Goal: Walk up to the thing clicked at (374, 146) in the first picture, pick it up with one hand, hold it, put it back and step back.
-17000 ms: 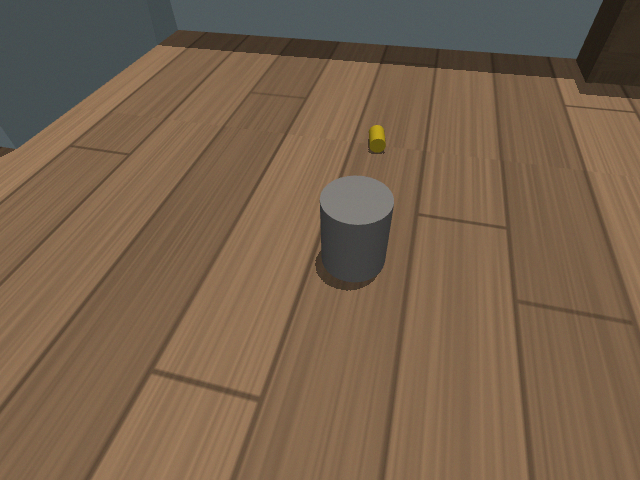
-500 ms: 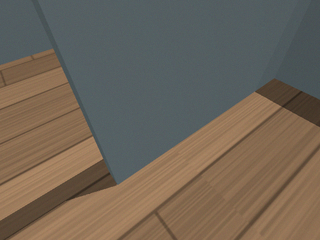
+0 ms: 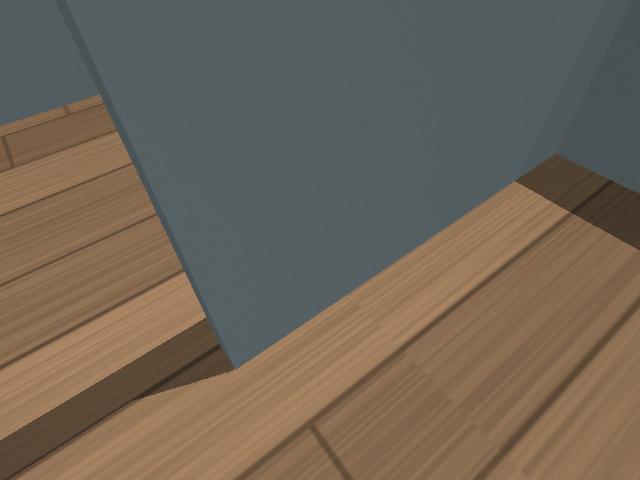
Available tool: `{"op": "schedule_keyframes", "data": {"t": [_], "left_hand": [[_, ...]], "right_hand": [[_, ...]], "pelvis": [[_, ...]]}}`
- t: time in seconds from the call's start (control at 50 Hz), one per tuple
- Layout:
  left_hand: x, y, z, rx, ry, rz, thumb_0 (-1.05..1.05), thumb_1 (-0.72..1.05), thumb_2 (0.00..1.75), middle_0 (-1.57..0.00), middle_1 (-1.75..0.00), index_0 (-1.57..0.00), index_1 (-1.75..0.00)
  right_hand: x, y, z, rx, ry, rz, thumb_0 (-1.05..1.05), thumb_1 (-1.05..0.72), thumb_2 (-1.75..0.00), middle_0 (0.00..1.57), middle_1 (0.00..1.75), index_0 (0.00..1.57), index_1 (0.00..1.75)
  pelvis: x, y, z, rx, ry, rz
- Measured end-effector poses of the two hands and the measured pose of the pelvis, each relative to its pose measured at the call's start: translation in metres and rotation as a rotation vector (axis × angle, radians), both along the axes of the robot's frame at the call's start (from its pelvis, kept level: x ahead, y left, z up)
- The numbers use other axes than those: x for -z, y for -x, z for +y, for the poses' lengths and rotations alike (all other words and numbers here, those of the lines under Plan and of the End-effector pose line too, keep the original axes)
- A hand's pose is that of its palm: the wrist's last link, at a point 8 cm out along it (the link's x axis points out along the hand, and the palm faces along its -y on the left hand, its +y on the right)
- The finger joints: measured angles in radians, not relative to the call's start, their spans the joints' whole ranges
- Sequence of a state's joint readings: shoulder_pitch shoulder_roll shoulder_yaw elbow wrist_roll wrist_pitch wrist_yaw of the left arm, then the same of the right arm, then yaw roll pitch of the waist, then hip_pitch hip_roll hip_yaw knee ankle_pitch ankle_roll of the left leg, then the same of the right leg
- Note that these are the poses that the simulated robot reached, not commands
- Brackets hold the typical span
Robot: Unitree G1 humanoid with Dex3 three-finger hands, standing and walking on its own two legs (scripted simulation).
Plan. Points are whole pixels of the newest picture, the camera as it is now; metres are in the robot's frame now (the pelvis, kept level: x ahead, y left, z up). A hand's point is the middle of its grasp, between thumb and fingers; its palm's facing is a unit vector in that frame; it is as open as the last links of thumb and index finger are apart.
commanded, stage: stand
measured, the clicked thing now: out of the picture -0.72 -1.28 -0.74
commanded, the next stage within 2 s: walk up in 0.22 s
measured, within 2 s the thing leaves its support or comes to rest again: neither
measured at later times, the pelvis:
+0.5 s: pelvis -0.03 +0.07 -0.02, yaw -17 degrees
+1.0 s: pelvis -0.03 +0.06 -0.02, yaw -43 degrees
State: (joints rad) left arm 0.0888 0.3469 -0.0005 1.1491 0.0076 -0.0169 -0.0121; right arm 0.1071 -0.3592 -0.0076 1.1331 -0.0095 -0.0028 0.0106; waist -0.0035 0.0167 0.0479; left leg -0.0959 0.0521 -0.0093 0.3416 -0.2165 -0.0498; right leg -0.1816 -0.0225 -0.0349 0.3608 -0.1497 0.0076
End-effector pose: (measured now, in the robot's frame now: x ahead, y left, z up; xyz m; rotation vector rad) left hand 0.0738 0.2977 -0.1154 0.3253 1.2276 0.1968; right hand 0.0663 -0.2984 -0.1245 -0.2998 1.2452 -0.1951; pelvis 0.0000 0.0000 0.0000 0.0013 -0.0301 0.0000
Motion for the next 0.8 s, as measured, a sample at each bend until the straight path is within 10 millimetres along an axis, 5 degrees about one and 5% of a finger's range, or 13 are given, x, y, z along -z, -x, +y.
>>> {"op": "schedule_keyframes", "data": {"t": [0.24, 0.38, 0.46, 0.52, 0.62, 0.72, 0.8], "left_hand": [[0.000, -0.014, 0.001, 0.004, 0.012, -0.030, 0.01, 0.91, 0.89, -0.21, -0.30, -0.20, -0.30], [0.003, -0.008, 0.028, 0.135, -0.029, 0.045, 0.00, 0.91, 0.89, -0.21, -0.30, -0.20, -0.30], [0.016, -0.023, 0.052, 0.215, -0.035, 0.055, 0.01, 0.90, 0.89, -0.21, -0.30, -0.20, -0.30], [0.022, -0.046, 0.058, 0.273, -0.029, 0.032, 0.01, 0.91, 0.89, -0.21, -0.30, -0.20, -0.30], [0.006, -0.083, 0.054, 0.399, 0.010, -0.001, 0.01, 0.91, 0.89, -0.21, -0.30, -0.20, -0.30], [-0.003, -0.114, 0.049, 0.520, -0.001, 0.000, 0.01, 0.91, 0.89, -0.21, -0.30, -0.20, -0.30], [-0.010, -0.141, 0.025, 0.641, -0.024, 0.007, 0.01, 0.91, 0.89, -0.21, -0.30, -0.20, -0.30]], "right_hand": [[-0.005, -0.012, 0.001, 0.007, 0.010, -0.032, 0.00, -0.90, -0.90, 0.20, 0.30, 0.20, 0.30], [-0.013, -0.013, 0.005, 0.122, 0.025, -0.181, 0.00, -0.90, -0.90, 0.20, 0.30, 0.20, 0.30], [-0.019, 0.019, 0.022, 0.177, 0.064, -0.194, 0.00, -0.90, -0.90, 0.20, 0.30, 0.20, 0.30], [-0.022, 0.061, 0.040, 0.235, 0.093, -0.152, 0.00, -0.90, -0.90, 0.20, 0.30, 0.20, 0.30], [-0.036, 0.128, 0.066, 0.384, 0.099, -0.080, 0.00, -0.90, -0.90, 0.20, 0.30, 0.20, 0.30], [-0.037, 0.171, 0.081, 0.512, 0.102, -0.096, 0.00, -0.90, -0.90, 0.21, 0.30, 0.20, 0.30], [-0.030, 0.203, 0.089, 0.599, 0.086, -0.118, 0.00, -0.90, -0.90, 0.21, 0.30, 0.20, 0.30]], "pelvis": [[0.000, -0.004, 0.003, 0.012, 0.003, -0.008], [0.007, 0.018, 0.034, 0.183, 0.001, 0.003], [0.014, 0.027, 0.059, 0.256, 0.016, 0.016], [0.015, 0.032, 0.074, 0.311, 0.009, -0.004], [0.000, 0.031, 0.089, 0.387, 0.055, 0.008], [-0.001, 0.028, 0.095, 0.492, 0.032, 0.012], [0.002, 0.026, 0.095, 0.579, 0.015, 0.015]]}}
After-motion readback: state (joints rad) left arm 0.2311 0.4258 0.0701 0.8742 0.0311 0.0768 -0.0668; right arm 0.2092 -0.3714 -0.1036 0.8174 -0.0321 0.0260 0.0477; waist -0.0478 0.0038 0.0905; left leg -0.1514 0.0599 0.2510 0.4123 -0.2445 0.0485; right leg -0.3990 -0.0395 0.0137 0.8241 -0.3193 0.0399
